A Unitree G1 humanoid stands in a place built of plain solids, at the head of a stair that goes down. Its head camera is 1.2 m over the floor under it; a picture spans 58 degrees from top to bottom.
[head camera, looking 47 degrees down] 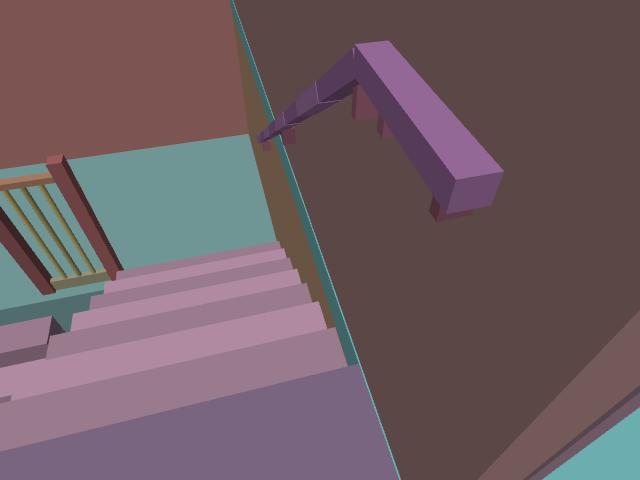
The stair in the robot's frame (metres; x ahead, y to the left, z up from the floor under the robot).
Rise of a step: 0.18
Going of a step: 0.24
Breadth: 1.20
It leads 15 degrees to the left of straight ahead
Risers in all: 8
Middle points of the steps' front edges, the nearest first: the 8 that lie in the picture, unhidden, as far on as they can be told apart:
0.46 0.46 0.00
0.70 0.52 -0.18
0.93 0.59 -0.35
1.17 0.65 -0.53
1.41 0.71 -0.71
1.65 0.77 -0.89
1.88 0.83 -1.07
2.12 0.89 -1.24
